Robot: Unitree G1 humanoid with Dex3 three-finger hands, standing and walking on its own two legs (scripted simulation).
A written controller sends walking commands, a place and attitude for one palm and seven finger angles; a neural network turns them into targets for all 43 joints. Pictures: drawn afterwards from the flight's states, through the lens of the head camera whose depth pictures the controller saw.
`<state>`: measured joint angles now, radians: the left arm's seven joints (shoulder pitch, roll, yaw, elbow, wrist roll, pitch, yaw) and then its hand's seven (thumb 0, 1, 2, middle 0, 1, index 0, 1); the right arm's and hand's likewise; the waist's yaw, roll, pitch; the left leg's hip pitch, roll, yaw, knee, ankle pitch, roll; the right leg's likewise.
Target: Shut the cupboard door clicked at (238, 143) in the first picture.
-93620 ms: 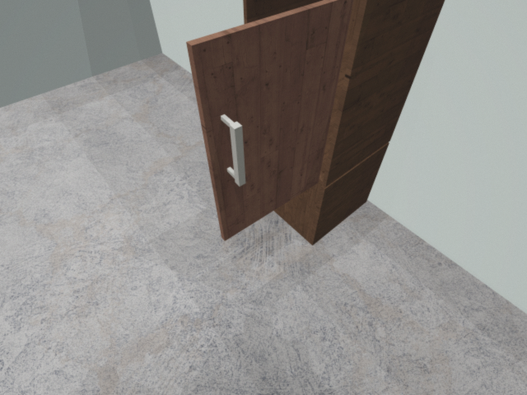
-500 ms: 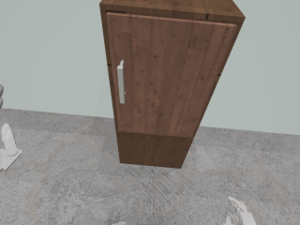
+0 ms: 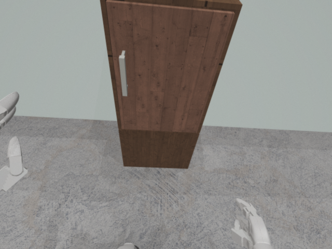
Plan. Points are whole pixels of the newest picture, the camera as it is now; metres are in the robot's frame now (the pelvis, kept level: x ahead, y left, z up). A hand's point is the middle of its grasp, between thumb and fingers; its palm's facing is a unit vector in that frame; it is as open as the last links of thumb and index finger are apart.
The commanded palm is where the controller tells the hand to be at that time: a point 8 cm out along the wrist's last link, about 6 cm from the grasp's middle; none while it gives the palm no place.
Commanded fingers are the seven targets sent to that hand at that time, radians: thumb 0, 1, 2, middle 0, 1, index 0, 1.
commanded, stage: stop stepping back and stand still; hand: left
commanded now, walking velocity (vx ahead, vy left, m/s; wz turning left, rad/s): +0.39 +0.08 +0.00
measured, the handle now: (124, 74) +0.70 +0.18 +0.02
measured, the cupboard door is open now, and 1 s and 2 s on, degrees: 0 0 0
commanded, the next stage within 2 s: let the arm hang, fingers relaxed in 0.82 s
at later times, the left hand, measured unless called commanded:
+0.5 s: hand out of the picture +0.14 +0.29 +0.18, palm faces +0.44 -0.79 -0.44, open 7.4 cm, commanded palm +0.09 +0.32 +0.19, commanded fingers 0.00 0.90 0.90 -0.20 -0.30 -0.20 -0.30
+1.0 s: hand (6, 212) +0.17 +0.29 +0.09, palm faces +0.25 -0.83 -0.50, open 7.4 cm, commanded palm none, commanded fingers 0.00 0.90 0.90 -0.20 -0.30 -0.20 -0.30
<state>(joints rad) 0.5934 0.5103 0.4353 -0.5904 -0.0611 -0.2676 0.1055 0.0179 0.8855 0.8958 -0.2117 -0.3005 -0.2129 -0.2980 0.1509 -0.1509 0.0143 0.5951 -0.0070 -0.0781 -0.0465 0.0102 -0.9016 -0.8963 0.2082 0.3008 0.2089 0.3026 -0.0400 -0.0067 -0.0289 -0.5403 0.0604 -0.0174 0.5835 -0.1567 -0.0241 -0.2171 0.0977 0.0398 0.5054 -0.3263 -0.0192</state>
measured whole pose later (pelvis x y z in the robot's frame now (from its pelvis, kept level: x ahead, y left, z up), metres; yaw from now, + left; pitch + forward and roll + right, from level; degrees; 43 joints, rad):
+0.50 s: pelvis -0.05 +0.02 +0.01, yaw -1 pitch +0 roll -1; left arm 0.59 0.44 0.41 -0.47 -0.04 -0.18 0.16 0.02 0.89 0.90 -0.21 -0.30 -0.21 -0.30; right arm 0.27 -0.17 0.03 0.65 -0.02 -0.07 -0.05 0.01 -0.90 -0.90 0.21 0.30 0.21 0.30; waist -0.01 -0.01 -0.10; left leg -0.45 -0.02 0.00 0.72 -0.29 0.00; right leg -0.18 0.07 0.00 0.45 -0.28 -0.06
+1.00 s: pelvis -0.05 +0.04 +0.00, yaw +1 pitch +2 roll -1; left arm 0.40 0.41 0.23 -0.13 0.00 -0.11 0.06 0.01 0.89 0.90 -0.20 -0.30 -0.20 -0.30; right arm 0.17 -0.24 0.01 0.71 0.00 -0.11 0.00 0.01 -0.90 -0.90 0.21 0.30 0.21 0.30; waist 0.01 0.05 -0.04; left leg -0.37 0.03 0.04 0.55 -0.21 0.01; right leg -0.22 0.03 -0.01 0.52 -0.32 -0.01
